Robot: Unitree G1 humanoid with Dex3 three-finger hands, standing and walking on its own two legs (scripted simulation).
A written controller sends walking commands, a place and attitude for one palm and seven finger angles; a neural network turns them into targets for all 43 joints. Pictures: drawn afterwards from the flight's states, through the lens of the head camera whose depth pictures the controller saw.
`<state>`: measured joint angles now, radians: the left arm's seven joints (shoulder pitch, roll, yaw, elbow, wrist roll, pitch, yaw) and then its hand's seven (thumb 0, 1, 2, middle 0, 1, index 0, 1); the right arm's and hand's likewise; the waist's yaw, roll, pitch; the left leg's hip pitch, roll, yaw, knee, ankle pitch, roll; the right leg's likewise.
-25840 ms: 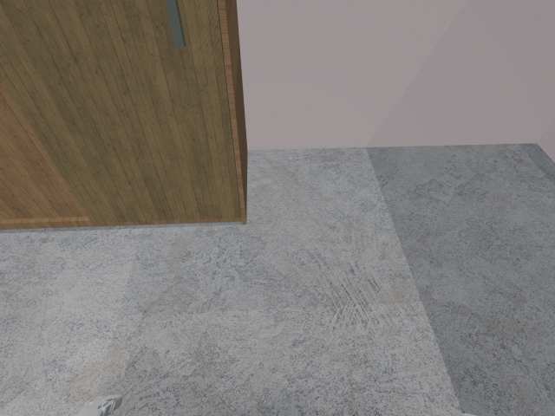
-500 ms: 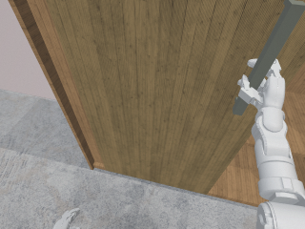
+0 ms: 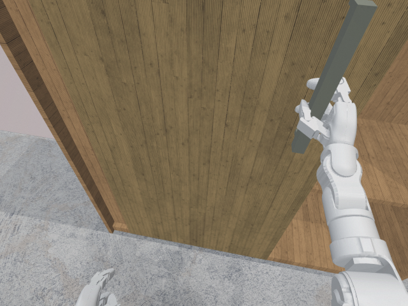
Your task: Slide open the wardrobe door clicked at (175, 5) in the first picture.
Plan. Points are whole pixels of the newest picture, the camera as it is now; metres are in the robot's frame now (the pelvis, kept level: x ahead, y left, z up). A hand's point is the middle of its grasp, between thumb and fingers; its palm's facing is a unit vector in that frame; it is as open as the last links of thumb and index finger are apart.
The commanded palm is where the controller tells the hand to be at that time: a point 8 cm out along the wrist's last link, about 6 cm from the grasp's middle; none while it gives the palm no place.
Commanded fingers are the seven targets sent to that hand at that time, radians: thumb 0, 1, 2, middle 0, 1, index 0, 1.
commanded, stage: loosen the grip on the handle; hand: right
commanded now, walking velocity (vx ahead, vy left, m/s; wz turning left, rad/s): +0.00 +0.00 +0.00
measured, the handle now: (321, 87) +0.46 -0.18 +0.23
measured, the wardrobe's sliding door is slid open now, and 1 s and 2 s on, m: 0.55 0.55 0.55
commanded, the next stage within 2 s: slip the hand off the handle in 0.60 s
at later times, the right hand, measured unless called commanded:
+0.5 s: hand (306, 118) +0.42 -0.16 +0.18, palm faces +0.19 +0.97 -0.12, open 13.9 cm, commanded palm +0.38 -0.21 +0.19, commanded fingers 0.00 0.55 -0.20 0.25 1.15 0.25 1.15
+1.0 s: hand (326, 121) +0.41 -0.20 +0.19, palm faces +0.17 +0.98 -0.06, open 14.7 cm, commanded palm +0.38 -0.25 +0.18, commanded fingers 0.00 0.55 -0.20 0.25 1.15 0.25 1.15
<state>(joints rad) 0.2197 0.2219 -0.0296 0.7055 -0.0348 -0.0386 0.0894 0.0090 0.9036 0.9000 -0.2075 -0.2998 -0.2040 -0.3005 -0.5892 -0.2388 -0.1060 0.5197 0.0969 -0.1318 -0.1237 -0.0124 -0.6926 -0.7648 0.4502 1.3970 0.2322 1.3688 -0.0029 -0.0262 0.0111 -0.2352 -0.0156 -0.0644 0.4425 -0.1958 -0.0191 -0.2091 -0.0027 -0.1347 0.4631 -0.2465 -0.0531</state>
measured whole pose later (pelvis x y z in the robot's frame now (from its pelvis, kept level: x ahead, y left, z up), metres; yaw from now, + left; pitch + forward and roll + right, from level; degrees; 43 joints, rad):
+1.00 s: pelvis -0.01 +0.01 -0.01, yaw -3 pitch +3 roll +1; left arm 0.25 0.22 -0.06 0.64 -0.04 -0.13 0.05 0.01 0.90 0.90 -0.21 -0.30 -0.20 -0.30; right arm -0.67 -0.33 -0.23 0.65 0.10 -0.16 0.05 -0.01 0.56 -0.20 0.43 1.19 0.26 1.15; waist 0.03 0.01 -0.04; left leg -0.35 -0.01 -0.01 0.54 -0.24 0.00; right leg -0.34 0.01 -0.06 0.57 -0.27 -0.04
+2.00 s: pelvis +0.00 +0.03 -0.01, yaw -6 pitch -1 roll +1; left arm 0.19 0.25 -0.06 0.61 -0.06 -0.15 0.07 0.01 0.90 0.90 -0.21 -0.30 -0.20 -0.30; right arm -0.19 -0.33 -0.28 0.11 0.25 -0.02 0.20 -0.01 0.56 -0.20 0.25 1.15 0.26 1.15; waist -0.07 -0.04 -0.07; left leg -0.27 -0.02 0.05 0.56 -0.27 0.03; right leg -0.29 0.00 -0.01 0.59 -0.29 -0.02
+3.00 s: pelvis -0.01 +0.01 +0.00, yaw -5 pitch -6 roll +1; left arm 0.22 0.21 -0.06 0.69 0.01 -0.15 0.07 0.01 0.90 0.90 -0.21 -0.30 -0.20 -0.30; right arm 0.28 -0.33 -0.27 -0.32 0.08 -0.07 -0.10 0.00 -0.04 -0.49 0.23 0.80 0.24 0.80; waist -0.07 -0.04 0.01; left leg -0.11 -0.01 0.02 0.41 -0.20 0.00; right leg -0.13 0.02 -0.03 0.46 -0.23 -0.04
